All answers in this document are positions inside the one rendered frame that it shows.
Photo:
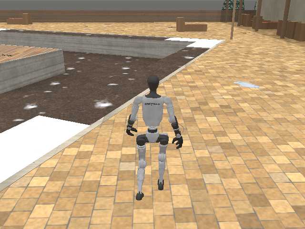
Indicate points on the right robot upper arm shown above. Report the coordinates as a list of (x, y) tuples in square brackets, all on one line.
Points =
[(170, 109)]

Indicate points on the robot right forearm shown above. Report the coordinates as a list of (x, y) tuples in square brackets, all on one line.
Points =
[(176, 128)]

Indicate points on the left robot upper arm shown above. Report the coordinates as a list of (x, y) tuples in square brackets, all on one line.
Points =
[(135, 107)]

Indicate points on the robot left hand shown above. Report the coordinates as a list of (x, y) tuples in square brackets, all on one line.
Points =
[(129, 133)]

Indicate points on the robot left thigh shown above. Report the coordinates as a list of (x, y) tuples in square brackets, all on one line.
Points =
[(141, 146)]

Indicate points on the left robot foot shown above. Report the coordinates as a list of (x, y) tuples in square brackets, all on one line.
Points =
[(139, 196)]

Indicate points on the robot right hand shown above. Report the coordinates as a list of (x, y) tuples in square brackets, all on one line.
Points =
[(180, 142)]

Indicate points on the robot left forearm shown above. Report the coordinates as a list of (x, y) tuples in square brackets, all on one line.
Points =
[(130, 123)]

